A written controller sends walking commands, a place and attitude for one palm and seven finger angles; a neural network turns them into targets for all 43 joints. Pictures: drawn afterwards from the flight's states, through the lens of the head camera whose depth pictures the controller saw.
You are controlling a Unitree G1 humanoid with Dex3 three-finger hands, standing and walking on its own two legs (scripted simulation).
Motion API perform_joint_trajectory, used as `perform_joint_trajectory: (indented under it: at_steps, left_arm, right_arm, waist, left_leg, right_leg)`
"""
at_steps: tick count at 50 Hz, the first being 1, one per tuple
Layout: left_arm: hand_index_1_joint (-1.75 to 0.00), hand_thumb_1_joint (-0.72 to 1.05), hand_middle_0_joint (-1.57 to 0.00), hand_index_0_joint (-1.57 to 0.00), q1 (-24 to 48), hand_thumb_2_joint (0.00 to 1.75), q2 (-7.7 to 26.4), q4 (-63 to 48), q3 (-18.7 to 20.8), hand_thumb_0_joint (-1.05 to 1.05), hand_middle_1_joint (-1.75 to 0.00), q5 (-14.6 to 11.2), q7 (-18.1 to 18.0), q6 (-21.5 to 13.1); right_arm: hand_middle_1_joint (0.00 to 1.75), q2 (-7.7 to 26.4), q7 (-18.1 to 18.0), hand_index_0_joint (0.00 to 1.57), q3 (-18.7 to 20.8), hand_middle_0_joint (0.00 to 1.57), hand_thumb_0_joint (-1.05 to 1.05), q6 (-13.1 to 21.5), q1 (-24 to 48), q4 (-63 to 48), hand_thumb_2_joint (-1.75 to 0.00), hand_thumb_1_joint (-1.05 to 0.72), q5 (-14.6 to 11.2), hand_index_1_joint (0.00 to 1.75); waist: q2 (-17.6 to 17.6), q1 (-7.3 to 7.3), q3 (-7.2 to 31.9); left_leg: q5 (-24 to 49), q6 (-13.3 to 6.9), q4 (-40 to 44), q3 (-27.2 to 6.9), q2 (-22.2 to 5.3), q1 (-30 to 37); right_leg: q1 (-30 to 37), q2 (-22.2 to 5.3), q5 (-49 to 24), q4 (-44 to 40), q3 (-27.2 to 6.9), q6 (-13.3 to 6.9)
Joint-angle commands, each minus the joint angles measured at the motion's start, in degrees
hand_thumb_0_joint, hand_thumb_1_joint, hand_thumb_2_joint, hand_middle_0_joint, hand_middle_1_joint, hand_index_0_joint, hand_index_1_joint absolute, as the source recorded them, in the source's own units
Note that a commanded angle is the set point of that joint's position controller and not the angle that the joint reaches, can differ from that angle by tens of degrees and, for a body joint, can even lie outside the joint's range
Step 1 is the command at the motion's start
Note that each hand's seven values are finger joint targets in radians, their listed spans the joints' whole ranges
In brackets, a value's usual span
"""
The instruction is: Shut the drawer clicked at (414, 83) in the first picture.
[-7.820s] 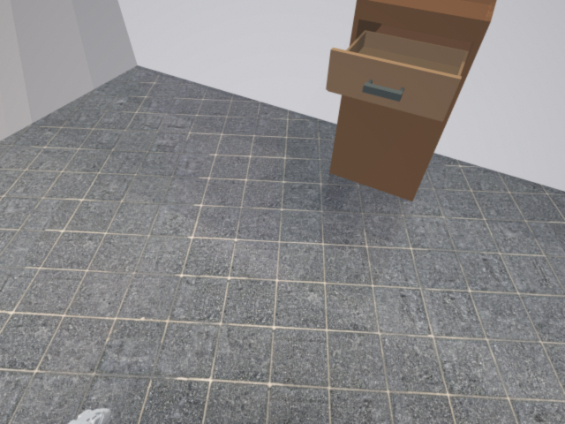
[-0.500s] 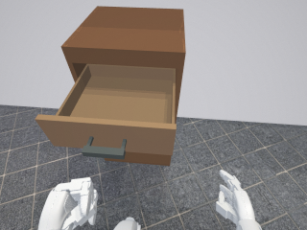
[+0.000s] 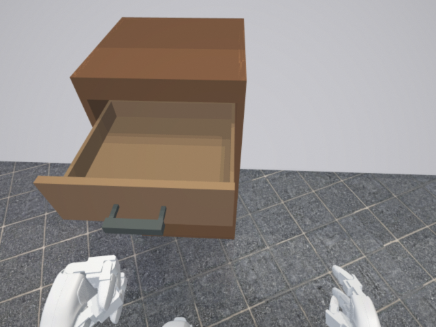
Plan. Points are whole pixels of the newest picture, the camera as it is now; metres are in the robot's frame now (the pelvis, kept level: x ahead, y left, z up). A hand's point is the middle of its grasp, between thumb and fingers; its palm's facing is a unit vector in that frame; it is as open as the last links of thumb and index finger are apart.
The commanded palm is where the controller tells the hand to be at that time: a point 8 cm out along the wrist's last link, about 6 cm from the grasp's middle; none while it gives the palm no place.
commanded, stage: raise the hand and make a fist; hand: left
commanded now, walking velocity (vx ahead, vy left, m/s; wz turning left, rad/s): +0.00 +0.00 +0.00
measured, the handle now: (136, 218) +0.34 +0.19 -0.01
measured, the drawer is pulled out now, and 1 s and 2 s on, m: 0.29 0.29 0.29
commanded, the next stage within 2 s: bring the fist close to the handle in 0.02 s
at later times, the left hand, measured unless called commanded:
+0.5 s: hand (126, 290) +0.18 +0.15 +0.06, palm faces -0.03 -1.00 -0.04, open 3.2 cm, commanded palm +0.15 +0.21 +0.06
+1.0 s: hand (140, 273) +0.22 +0.15 +0.01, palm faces -0.04 -1.00 -0.03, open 3.3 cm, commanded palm +0.21 +0.21 +0.01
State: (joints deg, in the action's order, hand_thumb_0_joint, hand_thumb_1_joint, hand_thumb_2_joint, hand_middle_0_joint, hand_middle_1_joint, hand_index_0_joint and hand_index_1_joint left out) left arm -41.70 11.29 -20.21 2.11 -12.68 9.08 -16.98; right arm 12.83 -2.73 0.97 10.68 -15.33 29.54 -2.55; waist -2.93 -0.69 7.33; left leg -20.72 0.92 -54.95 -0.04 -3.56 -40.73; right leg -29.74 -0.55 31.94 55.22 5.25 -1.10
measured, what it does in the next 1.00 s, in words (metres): stands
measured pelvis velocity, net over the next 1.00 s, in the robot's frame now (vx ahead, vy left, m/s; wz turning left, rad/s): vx -0.01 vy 0.01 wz -0.02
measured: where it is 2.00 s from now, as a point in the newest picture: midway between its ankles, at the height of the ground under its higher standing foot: outside the picture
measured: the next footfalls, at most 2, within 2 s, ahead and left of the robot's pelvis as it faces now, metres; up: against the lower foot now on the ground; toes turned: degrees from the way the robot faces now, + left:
none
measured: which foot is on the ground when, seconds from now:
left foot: down 0.00-1.00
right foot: down 0.00-1.00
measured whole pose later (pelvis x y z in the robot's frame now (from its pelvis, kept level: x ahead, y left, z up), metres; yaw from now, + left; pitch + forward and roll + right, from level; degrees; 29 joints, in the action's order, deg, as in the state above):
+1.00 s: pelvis -0.01 +0.01 -0.04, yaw -1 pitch +15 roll -2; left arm -22.9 10.8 -2.7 2.3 -10.7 7.2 -23.3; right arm 12.8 -2.0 -0.5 7.6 -12.3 29.9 -0.3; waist -2.2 -1.9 9.2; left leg -24.4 0.5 -68.1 -0.8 -4.2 -59.2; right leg -47.7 -0.3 36.3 68.7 5.1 -0.9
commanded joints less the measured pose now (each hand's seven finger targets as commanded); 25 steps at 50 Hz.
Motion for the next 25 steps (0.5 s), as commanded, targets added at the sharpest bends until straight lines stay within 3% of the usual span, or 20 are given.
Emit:
perform_joint_trajectory:
  at_steps: [1, 4, 7, 9, 10, 11, 17, 19, 24, 25]
  left_arm:
    - [-1.6, 0.9, -1.4, -1.4, -3.01, 0.9, 3.79, -11.89, 3.3, 0.0, -1.6, -0.91, 0.35, -4.33]
    - [-1.6, 0.9, -1.4, -1.4, -1.59, 0.9, 4.47, -12.72, 2.88, 0.0, -1.6, -0.45, 0.65, -4.72]
    - [-1.6, 0.9, -1.4, -1.4, -1.8, 0.9, 3.7, -10.58, 2.89, 0.0, -1.6, -0.74, 1.1, -4.92]
    - [-1.6, 0.9, -1.4, -1.4, 1.66, 0.9, 4.51, -9.2, 3.44, 0.0, -1.6, -0.3, 1.24, -5.37]
    - [-1.6, 0.9, -1.4, -1.4, 0.82, 0.9, 3.36, -8.31, 2.9, 0.0, -1.6, -0.37, 1.45, -5.53]
    - [-1.6, 0.9, -1.4, -1.4, 1.1, 0.9, 3.47, -7.67, 3.35, 0.0, -1.6, -0.61, 1.73, -5.82]
    - [-1.6, 0.9, -1.4, -1.4, 4.12, 0.9, 3.53, -6.78, 2.99, 0.0, -1.6, -0.66, 2.61, -7.38]
    - [-1.6, 0.9, -1.4, -1.4, 6.5, 0.9, 5.25, -5.26, 4.74, 0.0, -1.6, -0.62, 2.25, -7.68]
    - [-1.6, 0.9, -1.4, -1.4, 9.21, 0.9, 4.58, -1.97, 4.6, 0.0, -1.6, -0.56, 1.88, -7.81]
    - [-1.6, 0.9, -1.4, -1.4, 8.76, 0.9, 3.21, -1.66, 3.24, 0.0, -1.6, -0.61, 1.82, -7.68]
  right_arm:
    - [0.3, 5.03, -0.11, 0.2, 1.97, 0.2, 0.0, 3.84, 7.79, -10.69, -0.9, -0.9, -0.37, 0.3]
    - [0.3, 5.18, -0.15, 0.2, 1.87, 0.2, 0.0, 3.95, 8.02, -10.52, -0.9, -0.9, -0.19, 0.3]
    - [0.3, 5.1, -0.25, 0.2, 2.02, 0.2, 0.0, 3.69, 7.58, -10.39, -0.9, -0.9, -0.2, 0.3]
    - [0.3, 5.48, -0.43, 0.2, 1.91, 0.2, 0.0, 3.32, 7.34, -9.8, -0.9, -0.9, 0.07, 0.3]
    - [0.3, 5.22, -0.4, 0.2, 1.95, 0.2, 0.0, 3.2, 7.23, -9.98, -0.9, -0.9, 0.16, 0.3]
    - [0.3, 5.24, -0.4, 0.2, 2.01, 0.2, 0.0, 3.09, 7.21, -10.0, -0.9, -0.9, 0.19, 0.3]
    - [0.3, 5.29, -0.32, 0.2, 1.86, 0.2, 0.0, 2.53, 7.42, -10.24, -0.9, -0.9, 0.48, 0.3]
    - [0.3, 5.34, -0.55, 0.2, 1.9, 0.2, 0.0, 2.32, 7.42, -9.52, -0.9, -0.9, 0.59, 0.3]
    - [0.3, 5.68, -0.63, 0.2, 1.79, 0.2, 0.0, 2.01, 7.72, -9.42, -0.9, -0.9, 0.69, 0.3]
    - [0.3, 5.68, -0.54, 0.2, 1.68, 0.2, 0.0, 1.99, 7.47, -9.83, -0.9, -0.9, 0.73, 0.3]
  waist:
    - [2.51, 1.13, 2.54]
    - [1.45, 0.67, 1.92]
    - [4.53, 0.33, 1.57]
    - [4.04, -0.21, 1.18]
    - [3.64, 0.1, 1.61]
    - [4.94, 0.08, 2.82]
    - [1.42, 0.04, 5.39]
    - [2.45, -0.24, 4.91]
    - [1.57, -0.29, 5.41]
    - [1.32, -0.43, 6.01]
  left_leg:
    - [5.69, -3.3, 6.59, -0.58, 2.89, 10.45]
    - [5.93, -3.5, 6.35, -0.79, 2.83, 10.76]
    - [5.42, -3.38, 6.01, -0.87, 2.84, 9.88]
    - [5.05, -3.43, 5.2, -1.0, 2.91, 9.28]
    - [5.3, -3.3, 5.02, -0.85, 2.99, 9.21]
    - [5.71, -3.29, 4.7, -0.92, 2.96, 9.0]
    - [6.86, -3.23, 3.01, -0.75, 2.99, 8.27]
    - [6.06, -3.24, 2.21, -0.98, 2.83, 6.91]
    - [4.55, -3.04, 1.33, -1.06, 2.68, 5.26]
    - [4.12, -3.04, 1.28, -1.07, 2.68, 5.32]
  right_leg:
    - [-5.12, 0.93, -14.0, -12.37, -2.43, 0.96]
    - [-5.86, 1.07, -14.48, -12.23, -2.33, 0.95]
    - [-6.4, 1.18, -14.03, -12.09, -2.37, 1.13]
    - [-7.46, 1.28, -13.44, -11.97, -2.83, 1.12]
    - [-7.52, 1.22, -13.86, -11.45, -2.72, 1.07]
    - [-7.36, 1.21, -14.64, -11.0, -2.64, 1.17]
    - [-8.31, 1.19, -16.14, -8.91, -2.81, 0.95]
    - [-9.04, 1.25, -14.83, -9.07, -3.49, 0.96]
    - [-10.78, 1.39, -12.03, -7.93, -3.42, 0.74]
    - [-11.39, 1.4, -11.47, -7.68, -3.25, 0.75]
